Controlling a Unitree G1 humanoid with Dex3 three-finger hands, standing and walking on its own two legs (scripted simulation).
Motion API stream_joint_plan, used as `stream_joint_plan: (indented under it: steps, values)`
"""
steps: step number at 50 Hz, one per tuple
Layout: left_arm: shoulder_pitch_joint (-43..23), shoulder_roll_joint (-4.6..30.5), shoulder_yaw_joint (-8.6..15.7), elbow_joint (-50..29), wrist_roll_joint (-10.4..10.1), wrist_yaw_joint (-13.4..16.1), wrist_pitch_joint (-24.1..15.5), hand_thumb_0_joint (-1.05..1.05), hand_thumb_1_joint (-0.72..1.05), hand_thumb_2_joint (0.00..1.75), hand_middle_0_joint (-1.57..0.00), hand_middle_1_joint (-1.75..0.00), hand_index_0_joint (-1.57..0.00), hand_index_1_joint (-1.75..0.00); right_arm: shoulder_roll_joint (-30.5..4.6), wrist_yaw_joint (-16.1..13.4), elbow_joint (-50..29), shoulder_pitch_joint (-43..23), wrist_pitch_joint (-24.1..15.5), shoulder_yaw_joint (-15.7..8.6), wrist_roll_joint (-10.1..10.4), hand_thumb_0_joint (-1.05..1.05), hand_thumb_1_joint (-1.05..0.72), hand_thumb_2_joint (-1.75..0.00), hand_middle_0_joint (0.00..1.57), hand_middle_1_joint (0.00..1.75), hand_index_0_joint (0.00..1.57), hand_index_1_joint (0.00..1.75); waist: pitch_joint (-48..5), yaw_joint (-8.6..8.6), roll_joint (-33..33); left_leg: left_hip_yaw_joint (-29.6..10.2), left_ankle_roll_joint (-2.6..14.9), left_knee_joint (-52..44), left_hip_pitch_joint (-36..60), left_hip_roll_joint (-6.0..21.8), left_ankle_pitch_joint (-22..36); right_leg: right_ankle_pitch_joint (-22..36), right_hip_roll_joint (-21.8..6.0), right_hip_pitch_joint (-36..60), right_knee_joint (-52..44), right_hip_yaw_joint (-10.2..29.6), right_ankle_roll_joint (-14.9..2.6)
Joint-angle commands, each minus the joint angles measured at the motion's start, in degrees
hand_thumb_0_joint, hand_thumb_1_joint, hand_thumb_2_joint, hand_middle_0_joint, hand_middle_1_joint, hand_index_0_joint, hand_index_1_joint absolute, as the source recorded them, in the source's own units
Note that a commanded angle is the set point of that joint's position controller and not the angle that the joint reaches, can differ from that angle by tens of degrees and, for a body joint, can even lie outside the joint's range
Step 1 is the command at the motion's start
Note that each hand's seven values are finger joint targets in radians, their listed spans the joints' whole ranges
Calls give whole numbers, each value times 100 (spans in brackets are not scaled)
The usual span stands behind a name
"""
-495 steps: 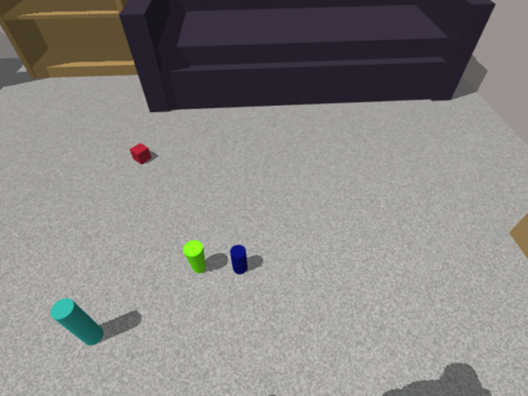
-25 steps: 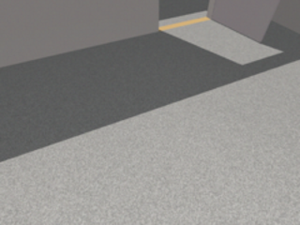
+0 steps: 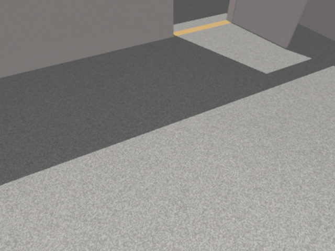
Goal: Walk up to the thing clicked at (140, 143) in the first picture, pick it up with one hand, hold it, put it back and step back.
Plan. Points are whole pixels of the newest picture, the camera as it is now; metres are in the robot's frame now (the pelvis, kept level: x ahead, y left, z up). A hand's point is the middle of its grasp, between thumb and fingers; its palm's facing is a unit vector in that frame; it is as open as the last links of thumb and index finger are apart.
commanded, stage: stand
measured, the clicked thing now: out of the picture +0.46 -1.39 -0.75
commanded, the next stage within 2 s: none
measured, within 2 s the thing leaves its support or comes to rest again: neither
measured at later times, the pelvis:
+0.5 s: pelvis +0.00 +0.00 +0.00, yaw +1 degrees
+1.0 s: pelvis +0.01 +0.00 +0.00, yaw +1 degrees
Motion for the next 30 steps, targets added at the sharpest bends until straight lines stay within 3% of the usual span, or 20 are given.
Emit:
stream_joint_plan:
  steps: [1,7,12,19,24,28,30]
  values:
    - [-304,1274,243,-357,-47,116,-109,0,90,90,-20,-30,-20,-30,-1212,-87,-348,-391,-158,-193,-3,0,-90,-90,20,30,20,30,-650,31,-100,-813,47,-260,649,725,755,1226,-765,-269,-274,498,-106]
    - [-239,1203,221,-382,-30,112,-86,0,90,90,-20,-30,-20,-30,-1198,-71,-326,-376,-139,-207,-12,0,-90,-90,20,30,20,30,-463,49,-98,-838,51,-350,508,688,248,690,-727,-415,-410,471,-94]
    - [-247,1262,221,-448,-22,134,-122,0,90,90,-20,-30,-20,-30,-1159,-56,-333,-356,-131,-220,-9,0,-90,-90,20,30,20,30,-606,24,-162,-848,71,-257,653,692,444,904,-789,-406,-419,493,-107]
    - [-173,1242,221,-447,-26,114,-98,0,90,90,-20,-30,-20,-30,-1160,-47,-351,-341,-129,-200,-8,0,-90,-90,20,30,20,30,-432,51,-13,-900,77,-374,443,668,12,450,-748,-461,-464,480,-115]
    - [-154,1254,219,-460,-28,105,-99,0,90,90,-20,-30,-20,-30,-1132,-53,-346,-281,-150,-179,-12,0,-90,-90,20,30,20,30,-461,49,-42,-925,58,-371,450,668,180,534,-757,-421,-421,467,-128]
    - [-177,1275,204,-487,-15,124,-117,0,90,90,-20,-30,-20,-30,-1141,-60,-348,-263,-152,-192,-14,0,-90,-90,20,30,20,30,-649,30,-128,-918,89,-241,588,704,665,944,-801,-293,-382,438,-126]
    - [-155,1267,200,-474,-20,120,-102,0,90,90,-20,-30,-20,-30,-1143,-68,-332,-245,-139,-177,-11,0,-90,-90,20,30,20,30,-521,38,-101,-905,73,-280,521,677,506,834,-785,-355,-404,436,-124]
